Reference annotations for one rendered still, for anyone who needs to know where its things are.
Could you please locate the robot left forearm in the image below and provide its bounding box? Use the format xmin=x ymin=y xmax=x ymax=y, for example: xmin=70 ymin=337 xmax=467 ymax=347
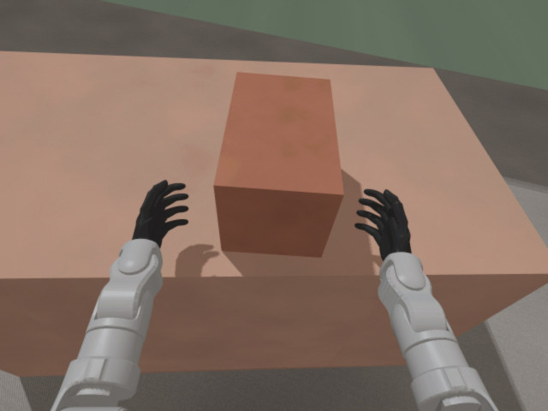
xmin=51 ymin=239 xmax=163 ymax=411

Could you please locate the robot right forearm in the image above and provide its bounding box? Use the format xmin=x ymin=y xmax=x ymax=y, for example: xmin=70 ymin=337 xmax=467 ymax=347
xmin=378 ymin=252 xmax=498 ymax=411

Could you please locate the pedestal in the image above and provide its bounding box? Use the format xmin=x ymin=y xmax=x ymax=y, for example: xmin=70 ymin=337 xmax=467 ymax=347
xmin=0 ymin=51 xmax=548 ymax=377

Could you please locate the robot left hand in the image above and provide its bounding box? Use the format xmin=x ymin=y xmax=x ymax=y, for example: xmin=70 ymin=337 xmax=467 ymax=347
xmin=132 ymin=180 xmax=188 ymax=248

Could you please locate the robot right hand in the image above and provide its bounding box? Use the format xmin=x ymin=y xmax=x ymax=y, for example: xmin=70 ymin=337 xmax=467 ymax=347
xmin=354 ymin=189 xmax=411 ymax=261

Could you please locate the carton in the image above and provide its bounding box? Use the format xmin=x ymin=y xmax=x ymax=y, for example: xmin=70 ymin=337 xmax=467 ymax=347
xmin=213 ymin=72 xmax=344 ymax=258

